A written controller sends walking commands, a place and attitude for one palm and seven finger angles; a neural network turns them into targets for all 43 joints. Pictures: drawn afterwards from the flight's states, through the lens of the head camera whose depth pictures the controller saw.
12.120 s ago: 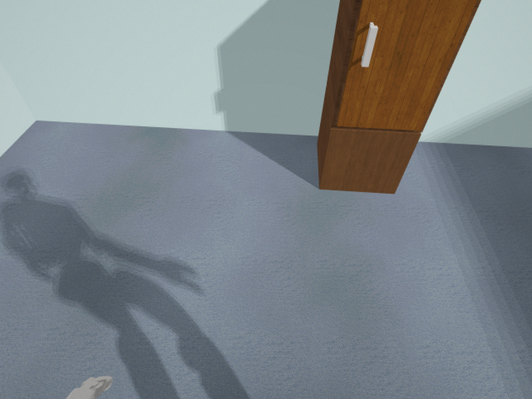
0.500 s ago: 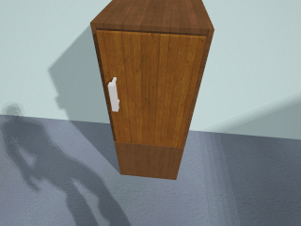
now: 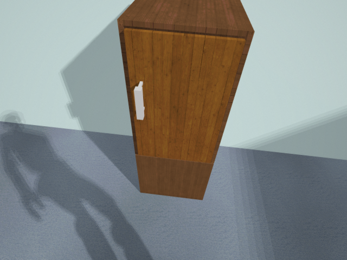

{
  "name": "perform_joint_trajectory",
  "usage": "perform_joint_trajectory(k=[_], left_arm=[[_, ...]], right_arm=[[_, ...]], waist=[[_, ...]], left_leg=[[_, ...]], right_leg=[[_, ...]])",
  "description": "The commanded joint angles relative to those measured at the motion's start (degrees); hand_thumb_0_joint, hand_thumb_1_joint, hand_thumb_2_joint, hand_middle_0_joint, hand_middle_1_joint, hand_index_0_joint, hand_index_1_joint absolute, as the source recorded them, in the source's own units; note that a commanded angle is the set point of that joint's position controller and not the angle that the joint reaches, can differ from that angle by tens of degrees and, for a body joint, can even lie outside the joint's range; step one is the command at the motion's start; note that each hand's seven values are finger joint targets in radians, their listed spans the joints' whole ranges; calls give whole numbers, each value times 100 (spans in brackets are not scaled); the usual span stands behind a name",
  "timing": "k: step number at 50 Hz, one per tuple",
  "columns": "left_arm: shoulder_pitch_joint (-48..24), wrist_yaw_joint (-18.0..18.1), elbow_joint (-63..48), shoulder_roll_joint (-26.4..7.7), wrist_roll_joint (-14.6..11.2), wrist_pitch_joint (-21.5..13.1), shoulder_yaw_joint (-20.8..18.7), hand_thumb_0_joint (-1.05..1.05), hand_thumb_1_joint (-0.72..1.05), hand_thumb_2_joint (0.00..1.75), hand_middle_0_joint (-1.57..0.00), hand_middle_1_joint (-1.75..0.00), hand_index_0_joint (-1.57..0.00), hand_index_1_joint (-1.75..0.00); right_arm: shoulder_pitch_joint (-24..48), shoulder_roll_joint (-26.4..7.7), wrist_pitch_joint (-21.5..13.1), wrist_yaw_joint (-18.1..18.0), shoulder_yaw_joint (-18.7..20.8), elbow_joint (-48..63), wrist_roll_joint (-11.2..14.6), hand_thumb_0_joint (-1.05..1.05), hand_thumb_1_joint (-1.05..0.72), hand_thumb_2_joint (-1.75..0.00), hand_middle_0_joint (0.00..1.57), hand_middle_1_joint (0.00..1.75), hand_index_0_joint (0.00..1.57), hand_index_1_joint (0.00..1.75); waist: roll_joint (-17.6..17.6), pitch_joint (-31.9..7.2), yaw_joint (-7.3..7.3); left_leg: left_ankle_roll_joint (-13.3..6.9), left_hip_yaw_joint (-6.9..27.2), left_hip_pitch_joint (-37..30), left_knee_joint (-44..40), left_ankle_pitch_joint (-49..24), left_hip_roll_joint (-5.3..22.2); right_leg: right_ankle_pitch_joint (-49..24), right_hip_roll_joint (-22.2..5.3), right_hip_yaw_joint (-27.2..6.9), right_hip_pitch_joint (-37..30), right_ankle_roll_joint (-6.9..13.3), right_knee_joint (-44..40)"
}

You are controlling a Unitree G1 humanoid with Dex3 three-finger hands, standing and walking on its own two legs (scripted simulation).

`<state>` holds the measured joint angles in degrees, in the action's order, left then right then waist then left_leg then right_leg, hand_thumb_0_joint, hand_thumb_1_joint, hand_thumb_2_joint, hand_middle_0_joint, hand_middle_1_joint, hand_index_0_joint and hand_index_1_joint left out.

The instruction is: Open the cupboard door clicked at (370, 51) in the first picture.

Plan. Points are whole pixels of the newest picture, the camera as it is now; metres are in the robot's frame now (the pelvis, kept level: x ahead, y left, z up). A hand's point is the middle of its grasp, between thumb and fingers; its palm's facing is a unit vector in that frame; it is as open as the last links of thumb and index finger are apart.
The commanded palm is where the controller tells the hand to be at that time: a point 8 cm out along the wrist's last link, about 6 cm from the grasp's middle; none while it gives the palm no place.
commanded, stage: come to a stop and stand still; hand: left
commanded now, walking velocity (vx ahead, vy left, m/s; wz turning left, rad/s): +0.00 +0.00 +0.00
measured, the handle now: (140, 100) +0.63 +0.15 +0.01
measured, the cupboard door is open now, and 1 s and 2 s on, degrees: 0 0 0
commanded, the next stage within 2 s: look again from close up in 0.62 s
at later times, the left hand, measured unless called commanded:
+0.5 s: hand out of the picture -0.08 +0.19 -0.18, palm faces +0.05 -0.99 -0.16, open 7.4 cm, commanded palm none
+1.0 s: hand out of the picture -0.08 +0.17 -0.18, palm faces +0.06 -0.99 -0.13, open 7.4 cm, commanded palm none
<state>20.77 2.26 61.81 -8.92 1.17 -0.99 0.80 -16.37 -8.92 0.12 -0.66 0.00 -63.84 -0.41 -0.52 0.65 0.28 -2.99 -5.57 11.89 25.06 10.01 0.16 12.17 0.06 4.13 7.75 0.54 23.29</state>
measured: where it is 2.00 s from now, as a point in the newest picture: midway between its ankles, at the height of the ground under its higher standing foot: outside the picture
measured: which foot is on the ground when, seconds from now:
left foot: down 0.00-1.00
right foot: down 0.00-1.00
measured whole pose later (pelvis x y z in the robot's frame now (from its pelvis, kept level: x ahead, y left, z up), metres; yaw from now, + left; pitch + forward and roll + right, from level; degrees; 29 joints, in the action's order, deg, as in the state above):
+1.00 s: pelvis -0.02 +0.03 +0.00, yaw +0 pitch -1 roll -1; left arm 25.5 2.2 63.0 -4.7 2.3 -0.5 -0.6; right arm -18.7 -6.5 1.0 -0.7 1.5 -63.7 -0.6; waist -0.1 -0.6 0.0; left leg -5.3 -6.8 16.1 23.9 7.7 -2.7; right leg 12.0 -1.8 1.2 13.7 -1.3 25.9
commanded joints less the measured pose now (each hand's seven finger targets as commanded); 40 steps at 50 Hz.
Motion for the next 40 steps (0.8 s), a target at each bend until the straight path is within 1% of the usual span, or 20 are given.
perform_joint_trajectory(k=[1, 3, 5, 7, 9, 12, 13, 14, 15, 17, 22, 26, 27, 28, 30, 32, 33, 34, 36, 40], left_arm=[[362, 63, -164, -425, -13, -36, -100, 0, 90, 90, -20, -30, -20, -30], [417, 61, -142, -393, -7, -29, -101, 0, 90, 90, -20, -30, -20, -30], [458, 67, -123, -354, -2, -18, -110, 0, 90, 90, -20, -30, -20, -30], [515, 65, -99, -305, 8, 0, -113, 0, 90, 90, -20, -30, -20, -30], [575, 65, -84, -267, 25, 24, -126, 0, 90, 90, -20, -30, -20, -30], [697, 63, -40, -171, 44, 48, -143, 0, 90, 90, -20, -30, -20, -30], [744, 62, -21, -146, 50, 58, -145, 0, 90, 90, -20, -30, -20, -30], [764, 63, -3, -154, 60, 70, -159, 0, 90, 90, -20, -30, -20, -30], [819, 60, 9, -109, 64, 85, -164, 0, 90, 90, -20, -30, -20, -30], [916, 57, 48, -67, 78, 95, -173, 0, 90, 90, -20, -30, -20, -30], [1081, 62, 103, 15, 89, 97, -196, 0, 90, 90, -20, -30, -20, -30], [1171, 69, 136, 32, 100, 92, -206, 0, 90, 90, -20, -30, -20, -30], [1229, 67, 142, 47, 101, 86, -210, 0, 90, 90, -20, -30, -20, -30], [1236, 69, 145, 27, 102, 72, -210, 0, 90, 90, -20, -30, -20, -30], [1191, 72, 139, 20, 96, 52, -208, 0, 90, 90, -20, -30, -20, -30], [1189, 70, 132, 16, 93, 49, -207, 0, 90, 90, -20, -30, -20, -30], [1199, 69, 135, 0, 98, 50, -217, 0, 90, 90, -20, -30, -20, -30], [1209, 69, 123, -27, 104, 50, -213, 0, 90, 90, -20, -30, -20, -30], [1238, 60, 132, -7, 96, 44, -217, 0, 90, 90, -20, -30, -20, -30], [1210, 53, 115, 11, 81, 17, -215, 0, 90, 90, -20, -30, -20, -30]], right_arm=[[-250, -570, -73, -45, 129, 164, -27, 0, -90, -90, 20, 30, 20, 30], [-308, -553, -72, -43, 128, 148, -25, 0, -90, -90, 20, 30, 20, 30], [-357, -536, -77, -46, 143, 150, -25, 0, -90, -90, 20, 30, 20, 30], [-402, -535, -68, -48, 159, 129, -27, 0, -90, -90, 20, 30, 20, 30], [-437, -537, -58, -51, 171, 138, -29, 0, -90, -90, 20, 30, 20, 30], [-445, -541, -48, -60, 204, 140, -33, 0, -90, -90, 20, 30, 20, 30], [-436, -545, -41, -59, 219, 151, -31, 0, -90, -90, 20, 30, 20, 30], [-458, -542, -33, -62, 224, 145, -27, 0, -90, -90, 20, 30, 20, 30], [-434, -562, -28, -65, 241, 159, -30, 0, -90, -90, 20, 30, 20, 30], [-393, -556, -13, -66, 265, 173, -30, 0, -90, -90, 20, 30, 20, 30], [-387, -507, 19, -59, 302, 195, -36, 0, -90, -90, 20, 30, 20, 30], [-374, -489, 30, -57, 306, 211, -31, 0, -90, -90, 20, 30, 20, 30], [-344, -477, 34, -55, 309, 223, -32, 0, -90, -90, 20, 30, 20, 30], [-353, -460, 34, -50, 313, 232, -29, 0, -90, -90, 20, 30, 20, 30], [-401, -408, 34, -51, 298, 208, -25, 0, -90, -90, 20, 30, 20, 30], [-422, -394, 45, -45, 293, 204, -31, 0, -90, -90, 20, 30, 20, 30], [-437, -396, 50, -43, 296, 209, -32, 0, -90, -90, 20, 30, 20, 30], [-436, -399, 54, -37, 295, 219, -27, 0, -90, -90, 20, 30, 20, 30], [-436, -376, 51, -41, 283, 212, -36, 0, -90, -90, 20, 30, 20, 30], [-462, -328, 13, -53, 268, 217, -28, 0, -90, -90, 20, 30, 20, 30]], waist=[[112, 555, -3], [42, 575, -23], [82, 514, -21], [108, 549, -32], [227, 603, -54], [241, 564, -86], [314, 604, -90], [272, 575, -100], [344, 564, -113], [249, 574, -135], [128, 625, -124], [167, 636, -111], [132, 610, -116], [-5, 610, -102], [-119, 629, -58], [-62, 685, -24], [-118, 712, -28], [-88, 722, -35], [-107, 663, -33], [-48, 507, -11]], left_leg=[[119, 839, 275, -809, 867, 601], [111, 894, 420, -899, 1071, 619], [100, 958, 427, -963, 1131, 644], [91, 1024, 545, -1077, 1404, 677], [77, 1123, 683, -1214, 1662, 715], [54, 1231, 832, -1396, 1969, 786], [55, 1252, 860, -1461, 2092, 796], [48, 1324, 894, -1527, 2188, 824], [42, 1346, 918, -1584, 2293, 850], [22, 1351, 1004, -1612, 2389, 873], [56, 1261, 954, -1586, 2347, 813], [70, 1232, 898, -1575, 2334, 793], [72, 1194, 850, -1531, 2277, 763], [76, 1151, 796, -1463, 2176, 734], [87, 1122, 648, -1352, 1991, 677], [103, 1094, 582, -1314, 1999, 633], [100, 1078, 619, -1307, 2049, 631], [92, 1072, 644, -1283, 2052, 617], [109, 1001, 611, -1202, 1951, 568], [97, 978, 442, -1093, 1669, 571]], right_leg=[[445, -621, -705, 586, 71, -648], [486, -612, -674, 539, 55, -616], [412, -598, -616, 495, 54, -539], [465, -571, -568, 501, 32, -480], [455, -529, -482, 478, 18, -378], [384, -459, -392, 388, -12, -193], [429, -448, -353, 423, -25, -150], [429, -421, -313, 386, -30, -69], [445, -401, -280, 396, -44, 0], [450, -382, -255, 383, -55, 68], [572, -362, -283, 550, -43, 33], [603, -361, -335, 651, -36, 10], [650, -366, -378, 695, -23, -36], [707, -391, -432, 751, -12, -114], [845, -437, -559, 942, 9, -254], [1096, -450, -642, 1139, 19, -335], [1150, -442, -642, 1156, 9, -346], [1176, -440, -663, 1154, 8, -369], [1264, -449, -712, 1181, 20, -411], [1038, -484, -758, 1152, 39, -412]])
